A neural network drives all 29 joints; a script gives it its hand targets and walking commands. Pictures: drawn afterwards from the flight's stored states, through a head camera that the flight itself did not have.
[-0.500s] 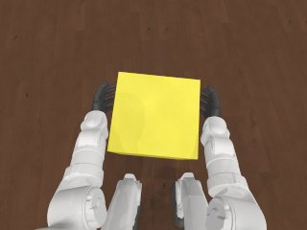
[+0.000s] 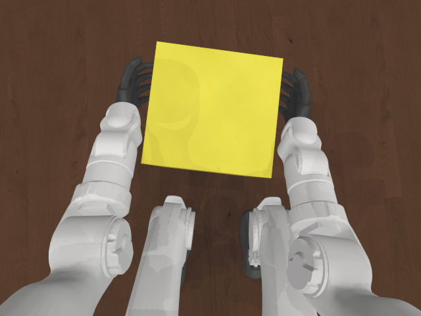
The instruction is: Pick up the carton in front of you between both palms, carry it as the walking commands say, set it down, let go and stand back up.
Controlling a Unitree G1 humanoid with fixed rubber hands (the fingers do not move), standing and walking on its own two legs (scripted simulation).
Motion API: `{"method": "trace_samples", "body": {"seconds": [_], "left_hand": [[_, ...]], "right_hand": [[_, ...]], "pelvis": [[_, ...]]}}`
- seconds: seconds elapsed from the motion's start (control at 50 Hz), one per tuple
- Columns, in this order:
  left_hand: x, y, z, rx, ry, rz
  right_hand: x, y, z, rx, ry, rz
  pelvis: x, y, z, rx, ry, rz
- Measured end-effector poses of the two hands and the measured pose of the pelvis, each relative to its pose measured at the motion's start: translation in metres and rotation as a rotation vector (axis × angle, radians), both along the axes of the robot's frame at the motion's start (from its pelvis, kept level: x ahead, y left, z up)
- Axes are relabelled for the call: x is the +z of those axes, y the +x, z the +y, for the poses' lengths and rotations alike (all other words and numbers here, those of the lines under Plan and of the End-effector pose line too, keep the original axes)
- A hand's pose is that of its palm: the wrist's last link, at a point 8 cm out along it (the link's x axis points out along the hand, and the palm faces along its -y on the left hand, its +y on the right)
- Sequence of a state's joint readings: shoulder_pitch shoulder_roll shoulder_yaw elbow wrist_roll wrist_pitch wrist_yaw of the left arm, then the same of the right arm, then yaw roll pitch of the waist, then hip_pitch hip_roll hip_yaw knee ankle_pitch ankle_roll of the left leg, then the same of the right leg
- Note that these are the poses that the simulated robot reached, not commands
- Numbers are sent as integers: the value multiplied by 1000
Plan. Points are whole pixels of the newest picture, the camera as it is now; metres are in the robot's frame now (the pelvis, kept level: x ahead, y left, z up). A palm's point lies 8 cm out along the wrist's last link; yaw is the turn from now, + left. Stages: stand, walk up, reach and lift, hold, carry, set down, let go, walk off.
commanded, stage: set down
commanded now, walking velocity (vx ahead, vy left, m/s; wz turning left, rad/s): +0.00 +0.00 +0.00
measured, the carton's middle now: (210, 124) +0.46 +0.03 -0.19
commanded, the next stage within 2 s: none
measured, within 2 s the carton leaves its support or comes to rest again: rests again in 1.34 s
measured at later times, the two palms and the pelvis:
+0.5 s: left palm (147, 104) +0.51 +0.18 -0.24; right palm (279, 111) +0.50 -0.12 -0.22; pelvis -0.02 +0.00 -0.09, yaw +0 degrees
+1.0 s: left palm (151, 110) +0.50 +0.17 -0.27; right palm (277, 114) +0.51 -0.13 -0.25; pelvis -0.01 +0.00 -0.11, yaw -1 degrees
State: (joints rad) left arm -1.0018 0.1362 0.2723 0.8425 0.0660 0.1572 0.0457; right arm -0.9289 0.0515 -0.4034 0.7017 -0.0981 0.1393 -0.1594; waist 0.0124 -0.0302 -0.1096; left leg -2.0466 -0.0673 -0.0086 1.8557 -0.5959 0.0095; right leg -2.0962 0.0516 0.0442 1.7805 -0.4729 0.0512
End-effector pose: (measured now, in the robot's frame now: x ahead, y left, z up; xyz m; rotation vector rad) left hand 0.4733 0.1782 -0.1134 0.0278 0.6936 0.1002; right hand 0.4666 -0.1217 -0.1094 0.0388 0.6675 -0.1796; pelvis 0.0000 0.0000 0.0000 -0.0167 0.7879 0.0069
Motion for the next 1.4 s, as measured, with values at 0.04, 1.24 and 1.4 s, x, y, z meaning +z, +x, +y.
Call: {"method": "trace_samples", "body": {"seconds": [0.04,1.24,1.4], "left_hand": [[-12,3,0,-2,2,4],[-157,31,-7,-88,0,82],[-159,32,-9,-105,-20,74]], "right_hand": [[-13,3,0,-2,0,4],[-145,41,-12,57,-52,90],[-150,41,-17,66,-45,97]], "pelvis": [[-9,-1,-1,1,0,4],[-115,-16,-3,-1,-13,-118],[-114,-16,-5,-3,-13,-127]]}}
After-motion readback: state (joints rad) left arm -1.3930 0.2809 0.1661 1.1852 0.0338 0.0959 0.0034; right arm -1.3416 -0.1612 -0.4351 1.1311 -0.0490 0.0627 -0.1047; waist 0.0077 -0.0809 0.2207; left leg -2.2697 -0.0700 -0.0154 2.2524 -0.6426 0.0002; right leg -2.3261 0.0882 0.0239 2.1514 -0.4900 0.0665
